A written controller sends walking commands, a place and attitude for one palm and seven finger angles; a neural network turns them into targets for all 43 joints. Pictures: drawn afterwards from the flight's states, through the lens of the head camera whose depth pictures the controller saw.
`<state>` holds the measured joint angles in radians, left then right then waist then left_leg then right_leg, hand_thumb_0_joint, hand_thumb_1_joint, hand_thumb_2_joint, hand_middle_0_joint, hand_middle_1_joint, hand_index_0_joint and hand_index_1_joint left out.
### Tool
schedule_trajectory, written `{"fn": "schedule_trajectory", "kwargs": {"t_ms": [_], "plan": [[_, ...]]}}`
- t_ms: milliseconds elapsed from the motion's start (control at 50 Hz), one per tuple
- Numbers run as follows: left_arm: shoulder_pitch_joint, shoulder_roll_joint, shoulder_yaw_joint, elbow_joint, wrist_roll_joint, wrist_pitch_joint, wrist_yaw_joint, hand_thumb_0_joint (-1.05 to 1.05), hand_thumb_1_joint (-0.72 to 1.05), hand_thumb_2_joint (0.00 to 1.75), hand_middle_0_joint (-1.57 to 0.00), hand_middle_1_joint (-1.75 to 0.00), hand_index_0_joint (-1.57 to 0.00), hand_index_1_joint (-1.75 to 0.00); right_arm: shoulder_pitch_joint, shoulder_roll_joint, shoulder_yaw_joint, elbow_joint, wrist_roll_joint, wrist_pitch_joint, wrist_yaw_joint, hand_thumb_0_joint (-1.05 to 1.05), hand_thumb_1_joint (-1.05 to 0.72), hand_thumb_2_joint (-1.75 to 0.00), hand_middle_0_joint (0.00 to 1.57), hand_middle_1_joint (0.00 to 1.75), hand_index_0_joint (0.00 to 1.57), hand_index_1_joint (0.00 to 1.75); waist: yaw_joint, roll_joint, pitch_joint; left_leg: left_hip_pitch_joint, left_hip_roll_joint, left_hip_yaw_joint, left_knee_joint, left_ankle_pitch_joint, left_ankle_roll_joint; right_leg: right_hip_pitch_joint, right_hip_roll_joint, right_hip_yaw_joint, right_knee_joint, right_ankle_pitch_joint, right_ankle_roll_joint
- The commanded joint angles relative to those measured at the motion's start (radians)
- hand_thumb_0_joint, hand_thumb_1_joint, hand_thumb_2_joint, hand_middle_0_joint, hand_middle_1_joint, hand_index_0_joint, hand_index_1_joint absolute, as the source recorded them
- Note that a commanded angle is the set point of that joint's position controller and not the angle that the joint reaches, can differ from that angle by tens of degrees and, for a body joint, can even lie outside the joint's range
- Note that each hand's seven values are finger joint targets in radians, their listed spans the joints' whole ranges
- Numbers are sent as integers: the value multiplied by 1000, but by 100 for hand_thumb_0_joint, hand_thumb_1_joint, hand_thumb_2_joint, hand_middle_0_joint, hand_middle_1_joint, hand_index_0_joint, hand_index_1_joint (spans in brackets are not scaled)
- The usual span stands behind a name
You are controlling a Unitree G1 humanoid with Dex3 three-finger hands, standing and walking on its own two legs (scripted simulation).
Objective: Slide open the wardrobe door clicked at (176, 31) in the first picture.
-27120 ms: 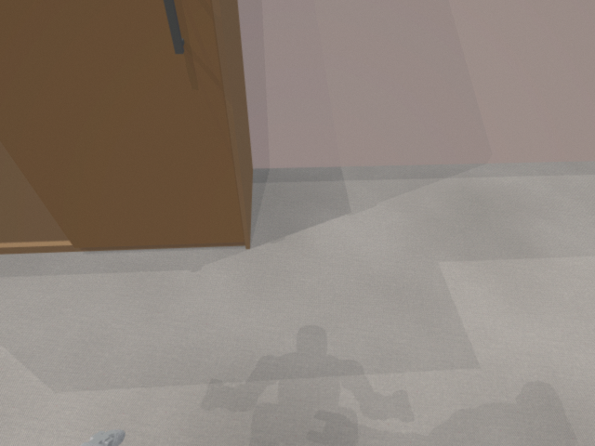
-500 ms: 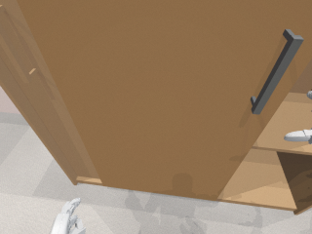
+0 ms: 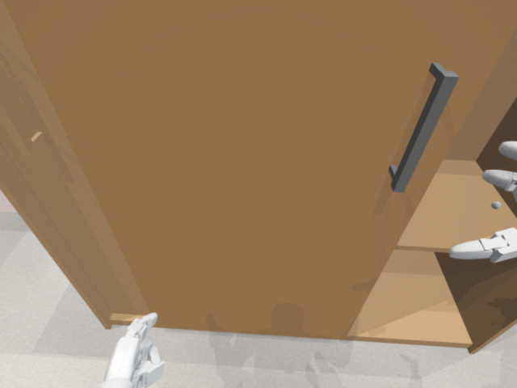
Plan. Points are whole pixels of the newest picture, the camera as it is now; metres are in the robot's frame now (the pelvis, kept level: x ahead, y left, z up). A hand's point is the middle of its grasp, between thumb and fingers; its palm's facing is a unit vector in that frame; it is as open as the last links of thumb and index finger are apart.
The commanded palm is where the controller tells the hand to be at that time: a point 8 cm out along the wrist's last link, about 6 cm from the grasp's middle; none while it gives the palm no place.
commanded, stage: draw the hand back to the body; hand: right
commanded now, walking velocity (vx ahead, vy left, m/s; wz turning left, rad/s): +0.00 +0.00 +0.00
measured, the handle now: (415, 132) +0.45 -0.26 +0.20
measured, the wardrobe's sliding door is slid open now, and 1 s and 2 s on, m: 0.48 0.48 0.48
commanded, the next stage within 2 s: step back with the hand held close in 1.56 s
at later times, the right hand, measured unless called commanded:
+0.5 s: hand (489, 258) +0.22 -0.26 +0.19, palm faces +0.17 +0.98 -0.06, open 14.6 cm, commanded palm +0.19 -0.31 +0.19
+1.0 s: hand (469, 255) +0.23 -0.25 +0.17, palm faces +0.44 +0.83 -0.34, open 10.6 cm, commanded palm +0.18 -0.29 +0.18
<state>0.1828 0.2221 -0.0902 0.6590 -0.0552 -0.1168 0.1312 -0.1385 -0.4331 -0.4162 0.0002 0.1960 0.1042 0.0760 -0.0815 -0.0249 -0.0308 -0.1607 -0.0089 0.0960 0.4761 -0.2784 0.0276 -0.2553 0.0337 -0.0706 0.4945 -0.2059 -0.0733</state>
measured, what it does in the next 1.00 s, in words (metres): stands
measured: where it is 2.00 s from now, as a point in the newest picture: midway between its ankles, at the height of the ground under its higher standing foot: outside the picture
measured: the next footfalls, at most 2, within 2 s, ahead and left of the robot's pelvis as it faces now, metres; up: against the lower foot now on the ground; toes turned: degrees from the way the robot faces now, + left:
none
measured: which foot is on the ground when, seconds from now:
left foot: down 0.00-1.00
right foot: down 0.00-1.00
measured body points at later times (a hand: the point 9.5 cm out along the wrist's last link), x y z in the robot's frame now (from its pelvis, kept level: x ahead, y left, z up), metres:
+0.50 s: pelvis -0.02 +0.02 +0.00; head -0.07 +0.04 +0.45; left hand +0.19 +0.25 -0.05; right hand +0.20 -0.31 +0.19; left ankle -0.01 +0.10 -0.74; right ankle +0.04 -0.07 -0.74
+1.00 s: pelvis +0.02 +0.01 +0.01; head -0.01 +0.03 +0.46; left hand +0.19 +0.24 -0.08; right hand +0.20 -0.29 +0.19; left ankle -0.01 +0.10 -0.74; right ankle +0.04 -0.07 -0.74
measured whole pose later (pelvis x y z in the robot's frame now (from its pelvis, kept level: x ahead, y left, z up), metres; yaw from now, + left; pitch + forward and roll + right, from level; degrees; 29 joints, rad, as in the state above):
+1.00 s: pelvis +0.02 +0.01 +0.01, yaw +2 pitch -5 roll +0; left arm 0.21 0.24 -0.03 0.68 -0.02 -0.12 0.06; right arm 0.36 -0.37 -0.34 -0.30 0.10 -0.08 -0.11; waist -0.07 -0.05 0.00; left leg -0.04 -0.03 0.06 0.38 -0.26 0.04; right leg -0.13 0.03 -0.08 0.41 -0.20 -0.06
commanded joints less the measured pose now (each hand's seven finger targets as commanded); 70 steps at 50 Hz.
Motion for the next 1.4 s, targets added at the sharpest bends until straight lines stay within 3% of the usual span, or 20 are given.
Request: {"fn": "schedule_trajectory", "kwargs": {"t_ms": [0, 60, 100, 160, 200, 240, 260, 360, 460, 480, 500, 540, 580, 640, 680, 740, 840, 1080, 1160, 1380], "plan": [[-141, 157, 50, -163, -36, -61, 32, 0, 90, 90, -20, -30, -20, -30, -300, -289, -80, -113, 129, 36, 166, 0, 55, -20, 25, 115, 25, 115, 35, -44, -182, -41, -4, -55, -112, 119, 10, 198, -56, 150, -112, 54, 51], [-165, 159, 36, -192, -45, -77, 34, 0, 90, 90, -20, -30, -20, -30, -277, -404, -162, -105, 169, 118, 288, 0, 55, -20, 25, 115, 25, 115, 12, -75, -185, 0, -3, -63, -127, 161, 13, 202, -46, 141, -103, 109, 41], [-165, 148, 34, -224, -44, -89, 16, 0, 90, 90, -20, -30, -20, -30, -248, -426, -200, -170, 186, 123, 324, 0, 55, -20, 25, 115, 25, 115, 2, -84, -198, 4, -5, -58, -120, 200, 11, 212, -42, 138, -96, 153, 38], [-156, 145, 42, -231, -37, -100, -9, 0, 90, 90, -20, -30, -20, -30, -145, -424, -259, -171, 212, 89, 298, 0, 55, -20, 25, 115, 25, 115, -8, -68, -141, -17, -6, -72, -133, 173, 13, 183, -46, 128, -86, 130, 40], [-152, 150, 50, -234, -44, -107, -19, 0, 90, 90, -20, -30, -20, -30, -78, -365, -240, -163, 226, 81, 292, 0, 55, -20, 25, 115, 25, 115, 3, -41, -116, -41, -3, -75, -132, 145, 1, 160, -48, 117, -82, 93, 39], [-151, 156, 54, -231, -49, -114, -21, 0, 90, 90, -20, -30, -20, -30, -65, -315, -194, -156, 223, 93, 291, 0, 55, -20, 25, 115, 25, 115, 15, -77, -75, -90, -1, -85, -141, 76, -5, 151, -49, 118, -84, 28, 40], [-147, 157, 58, -225, -50, -114, -20, 0, 90, 90, -20, -30, -20, -30, -54, -308, -190, -143, 223, 98, 288, 0, 55, -20, 25, 115, 25, 115, 18, -47, -55, -100, 4, -100, -152, 59, -13, 142, -51, 114, -72, 15, 37], [-161, 157, 58, -220, -51, -133, -1, 0, 90, 90, -20, -30, -20, -30, -176, -312, -129, -269, 195, 77, 277, 0, 55, -20, 25, 115, 25, 115, 40, -71, -62, -120, 12, -131, -167, -42, -26, 147, -48, 115, -59, -49, 28], [-157, 155, 55, -194, -39, -152, 8, 0, 90, 90, -20, -30, -20, -30, -120, -349, -182, -262, 196, 41, 258, 0, 37, -29, 24, 104, 24, 104, 22, -57, -58, -89, 20, -139, -178, -69, -20, 125, -46, 124, -59, -50, 33], [-163, 158, 74, -174, 17, -153, -18, 0, 90, 90, -20, -30, -20, -30, -149, -402, -174, -320, 27, -62, 58, 0, 33, -31, 24, 102, 24, 102, 18, -81, 88, -158, 57, -199, -264, -151, -7, 41, -37, 118, -43, -88, 48], [-172, 149, 74, -160, 16, -153, -25, 0, 90, 90, -20, -30, -20, -30, -45, -253, -98, -233, 23, -92, -19, 0, 30, -32, 24, 100, 24, 100, 35, -37, 138, -181, 80, -196, -286, -230, 1, 35, -42, 113, -33, -123, 58], [-163, 148, 85, -150, 17, -134, -35, 0, 90, 90, -20, -30, -20, -30, 46, -206, -62, -268, -13, -152, -99, 0, 22, -36, 24, 96, 24, 96, 30, -22, 94, -165, 85, -188, -289, -287, 1, 72, -45, 103, -46, -157, 52], [-156, 152, 94, -150, 23, -130, -41, 0, 90, 90, -20, -30, -20, -30, 64, -228, -81, -365, -38, -205, -148, 0, 15, -39, 24, 92, 24, 92, 18, -30, -35, -83, 71, -160, -247, -181, 2, 120, -44, 99, -77, -116, 38], [-149, 142, 96, -144, 28, -126, -45, 0, 90, 90, -20, -30, -20, -30, 139, -215, -87, -419, -64, -247, -186, 0, 4, -44, 23, 85, 23, 85, 10, -90, -95, -35, 50, -132, -201, -47, 3, 173, -49, 101, -113, -57, 33], [-142, 142, 96, -137, 28, -116, -43, 0, 90, 90, -20, -30, -20, -30, 191, -178, -59, -407, -71, -250, -193, 0, -3, -48, 23, 81, 23, 81, 18, -49, -50, -28, 36, -120, -195, 9, 0, 172, -55, 103, -131, -23, 29], [-138, 143, 99, -133, 32, -104, -43, 0, 90, 90, -20, -30, -20, -30, 198, -174, -48, -456, -90, -261, -203, 0, -14, -53, 23, 75, 23, 75, 18, -70, -66, -13, 24, -107, -176, 85, 3, 207, -56, 107, -142, 39, 31], [-132, 140, 104, -142, 38, -83, -49, 0, 90, 90, -20, -30, -20, -30, 307, -157, -47, -476, -97, -257, -203, 0, -32, -62, 22, 64, 22, 64, 10, -9, -51, 9, 18, -96, -165, 147, 2, 209, -61, 110, -147, 111, 34], [-115, 127, 109, -182, 45, -29, -69, 0, 90, 90, -20, -30, -20, -30, 488, -115, -24, -586, -97, -224, -182, 0, -75, -83, 21, 38, 21, 38, 9, -47, -61, 48, 16, -92, -147, 292, 1, 232, -74, 100, -120, 326, 53], [-119, 129, 108, -190, 47, -17, -67, 0, 90, 90, -20, -30, -20, -30, 497, -115, -15, -606, -100, -214, -182, 0, -90, -90, 20, 30, 20, 30, 11, -36, -51, 39, 11, -89, -160, 268, 2, 230, -73, 99, -125, 287, 53], [-140, 121, 102, -186, 47, -6, -56, 0, 90, 90, -20, -30, -20, -30, 456, -101, -2, -580, -96, -208, -187, 0, -90, -90, 20, 30, 20, 30, 16, -35, -9, 25, 16, -96, -191, 186, 0, 216, -62, 95, -144, 159, 43]]}}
